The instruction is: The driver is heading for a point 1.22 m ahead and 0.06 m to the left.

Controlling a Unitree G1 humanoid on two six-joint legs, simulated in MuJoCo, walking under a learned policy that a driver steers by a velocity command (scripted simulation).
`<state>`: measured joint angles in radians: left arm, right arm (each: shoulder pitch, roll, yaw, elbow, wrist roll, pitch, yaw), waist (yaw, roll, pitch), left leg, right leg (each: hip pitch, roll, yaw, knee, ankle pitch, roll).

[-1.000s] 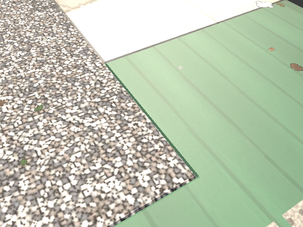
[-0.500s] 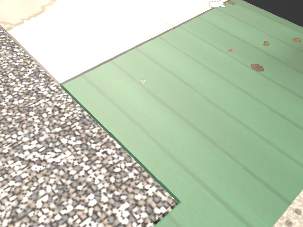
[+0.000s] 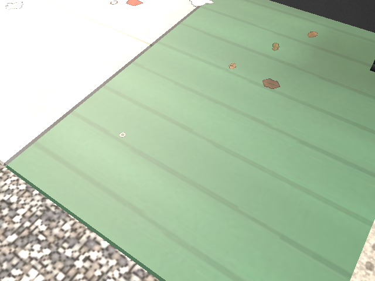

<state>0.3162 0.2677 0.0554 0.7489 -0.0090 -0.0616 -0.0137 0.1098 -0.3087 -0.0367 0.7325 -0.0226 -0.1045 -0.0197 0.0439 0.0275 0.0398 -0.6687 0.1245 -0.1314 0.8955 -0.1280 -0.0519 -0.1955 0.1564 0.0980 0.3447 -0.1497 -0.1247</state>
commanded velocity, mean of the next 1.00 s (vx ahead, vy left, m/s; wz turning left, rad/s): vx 0.50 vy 0.00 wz -0.16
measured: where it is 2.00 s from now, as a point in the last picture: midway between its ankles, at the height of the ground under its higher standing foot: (209, 153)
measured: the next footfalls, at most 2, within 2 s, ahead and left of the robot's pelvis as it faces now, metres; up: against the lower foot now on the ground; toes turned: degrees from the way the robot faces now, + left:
left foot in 0.22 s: +0.30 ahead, +0.16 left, +0.00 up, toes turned -13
right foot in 0.70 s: +0.50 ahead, -0.15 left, +0.00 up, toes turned -14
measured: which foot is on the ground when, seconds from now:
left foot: up 0.00-0.20, down 0.22-0.70, up 0.72-1.00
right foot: down 0.00-0.22, up 0.24-0.68, down 0.70-1.00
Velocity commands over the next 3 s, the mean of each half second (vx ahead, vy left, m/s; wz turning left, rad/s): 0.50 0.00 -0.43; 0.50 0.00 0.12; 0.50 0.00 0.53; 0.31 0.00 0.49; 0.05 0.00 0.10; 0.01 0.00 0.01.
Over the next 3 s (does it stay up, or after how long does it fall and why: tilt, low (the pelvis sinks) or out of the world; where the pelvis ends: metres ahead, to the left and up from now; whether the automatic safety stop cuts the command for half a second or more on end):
stays up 1.04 0.02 -0.01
